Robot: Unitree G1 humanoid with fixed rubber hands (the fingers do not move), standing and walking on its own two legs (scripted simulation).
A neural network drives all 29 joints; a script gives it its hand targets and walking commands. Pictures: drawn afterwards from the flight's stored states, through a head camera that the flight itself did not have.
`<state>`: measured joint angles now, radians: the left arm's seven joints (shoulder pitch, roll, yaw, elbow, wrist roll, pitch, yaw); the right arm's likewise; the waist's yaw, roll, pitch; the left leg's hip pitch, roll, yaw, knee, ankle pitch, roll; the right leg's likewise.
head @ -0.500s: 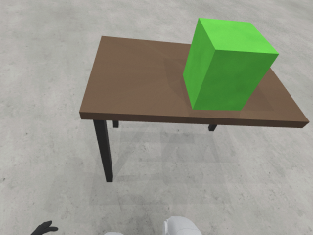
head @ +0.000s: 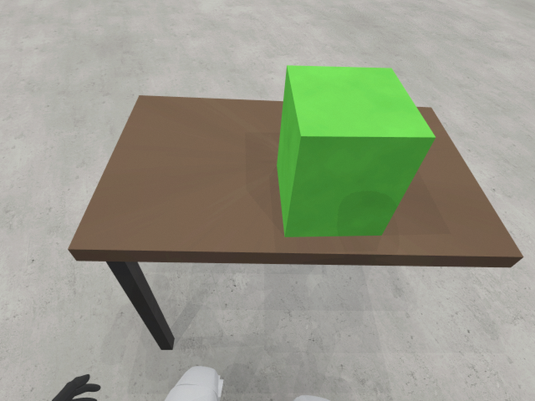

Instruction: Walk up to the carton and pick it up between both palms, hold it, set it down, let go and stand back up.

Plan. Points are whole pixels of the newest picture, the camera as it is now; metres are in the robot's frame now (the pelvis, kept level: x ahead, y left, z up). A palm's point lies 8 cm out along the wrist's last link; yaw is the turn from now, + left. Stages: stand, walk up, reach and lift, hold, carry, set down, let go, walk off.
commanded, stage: walk up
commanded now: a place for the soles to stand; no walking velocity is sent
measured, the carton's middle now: (336, 154) +0.53 -0.12 +0.07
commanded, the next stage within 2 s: none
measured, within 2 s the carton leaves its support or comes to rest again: neither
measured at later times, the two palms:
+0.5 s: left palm (107, 363) +0.18 +0.26 -0.11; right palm out of the picture +0.09 -0.38 -0.07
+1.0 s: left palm (184, 399) +0.13 +0.12 -0.08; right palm out of the picture +0.12 -0.52 -0.07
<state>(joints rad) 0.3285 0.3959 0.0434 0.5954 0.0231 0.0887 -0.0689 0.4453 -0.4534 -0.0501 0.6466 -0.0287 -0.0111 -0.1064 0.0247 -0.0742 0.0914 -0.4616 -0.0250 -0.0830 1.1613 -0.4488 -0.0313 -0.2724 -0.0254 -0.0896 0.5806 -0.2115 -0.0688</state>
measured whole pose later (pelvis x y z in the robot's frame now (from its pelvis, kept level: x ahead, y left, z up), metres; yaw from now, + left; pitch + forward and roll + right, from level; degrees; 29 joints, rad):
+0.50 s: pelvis +0.04 -0.04 -0.02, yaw -2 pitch -3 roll +1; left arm 0.19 0.45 0.05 0.59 0.02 0.13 -0.07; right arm 0.45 -0.45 -0.04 0.63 -0.03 -0.04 -0.11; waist 0.02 -0.10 0.10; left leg -0.35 0.06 -0.09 0.76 -0.36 0.00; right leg -0.49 -0.04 0.02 1.19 -0.47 -0.06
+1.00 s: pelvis +0.04 -0.19 -0.01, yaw +4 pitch -4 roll +2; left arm 0.24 0.40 0.05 0.59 0.02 0.09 -0.07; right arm 0.43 -0.48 -0.04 0.62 -0.03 0.01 -0.11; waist 0.02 -0.04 0.11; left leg -0.48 0.00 -0.12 0.97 -0.42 -0.01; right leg -0.28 0.01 -0.17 0.63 -0.30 -0.10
